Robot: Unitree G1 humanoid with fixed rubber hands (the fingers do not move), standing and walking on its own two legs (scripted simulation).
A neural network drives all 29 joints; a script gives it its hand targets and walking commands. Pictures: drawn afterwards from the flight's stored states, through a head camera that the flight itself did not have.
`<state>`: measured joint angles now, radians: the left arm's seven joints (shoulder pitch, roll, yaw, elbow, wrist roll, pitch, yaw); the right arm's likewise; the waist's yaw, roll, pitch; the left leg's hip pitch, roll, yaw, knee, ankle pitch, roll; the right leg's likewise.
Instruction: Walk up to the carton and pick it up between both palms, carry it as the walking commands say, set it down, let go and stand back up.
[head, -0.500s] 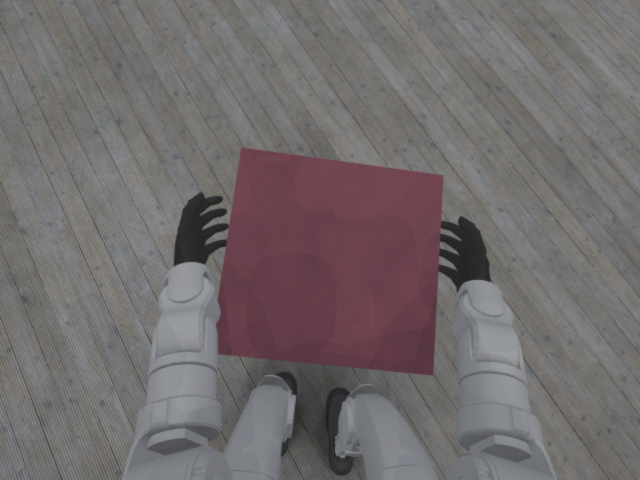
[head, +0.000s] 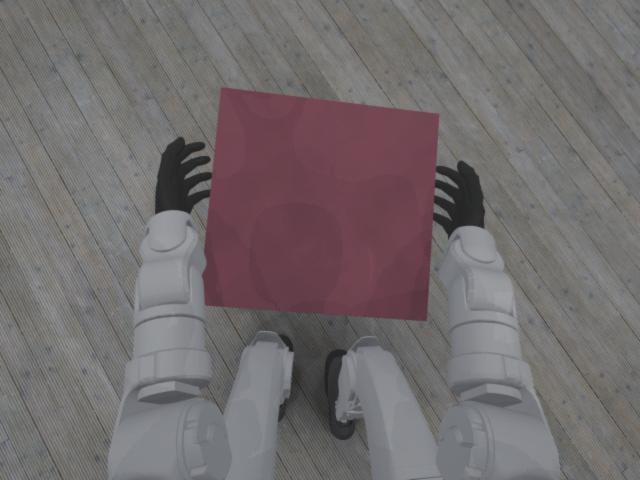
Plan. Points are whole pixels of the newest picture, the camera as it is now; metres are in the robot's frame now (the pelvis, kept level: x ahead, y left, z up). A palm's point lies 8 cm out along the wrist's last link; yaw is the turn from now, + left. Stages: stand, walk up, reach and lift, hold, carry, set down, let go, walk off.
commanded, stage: set down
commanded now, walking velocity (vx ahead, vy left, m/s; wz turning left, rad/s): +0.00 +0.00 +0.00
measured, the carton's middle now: (318, 214) +0.43 +0.00 -0.16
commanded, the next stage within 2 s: none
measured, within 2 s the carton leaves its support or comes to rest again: neither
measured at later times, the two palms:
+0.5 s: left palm (193, 203) +0.45 +0.18 -0.16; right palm (436, 222) +0.42 -0.17 -0.17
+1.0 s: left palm (218, 213) +0.46 +0.17 -0.28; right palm (417, 230) +0.44 -0.18 -0.28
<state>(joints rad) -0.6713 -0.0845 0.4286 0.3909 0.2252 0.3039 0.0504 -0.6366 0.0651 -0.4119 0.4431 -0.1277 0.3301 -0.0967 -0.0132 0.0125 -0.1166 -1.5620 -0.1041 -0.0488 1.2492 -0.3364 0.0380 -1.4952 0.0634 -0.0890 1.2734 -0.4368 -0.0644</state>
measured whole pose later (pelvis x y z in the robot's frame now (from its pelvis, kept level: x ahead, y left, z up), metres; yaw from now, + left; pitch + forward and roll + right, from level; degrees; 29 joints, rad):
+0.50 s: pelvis -0.01 +0.01 -0.07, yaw -2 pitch +44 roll -3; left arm -0.84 -0.03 0.43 0.39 0.22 0.33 0.05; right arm -0.79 0.01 -0.40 0.45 -0.07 0.33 -0.13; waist -0.01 0.00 -0.11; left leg -1.88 -0.10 -0.02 1.50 -0.39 0.04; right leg -1.81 0.07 -0.09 1.52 -0.49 -0.06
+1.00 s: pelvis -0.07 +0.00 -0.14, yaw -2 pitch +29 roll -3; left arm -1.23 0.19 0.36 0.37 0.05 0.41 0.13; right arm -1.16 -0.17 -0.28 0.36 0.11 0.41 -0.26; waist -0.01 -0.01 0.53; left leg -1.90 -0.10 -0.02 1.78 -0.39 0.03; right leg -1.83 0.08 -0.11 1.81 -0.50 -0.06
